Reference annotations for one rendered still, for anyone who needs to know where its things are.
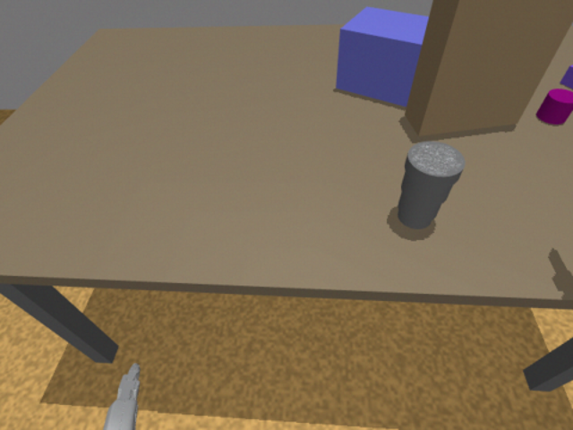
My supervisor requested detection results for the table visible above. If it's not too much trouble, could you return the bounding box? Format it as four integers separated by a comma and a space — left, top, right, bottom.
0, 24, 573, 391

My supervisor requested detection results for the left robot hand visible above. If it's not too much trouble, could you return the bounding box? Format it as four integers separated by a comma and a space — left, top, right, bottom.
103, 363, 140, 430

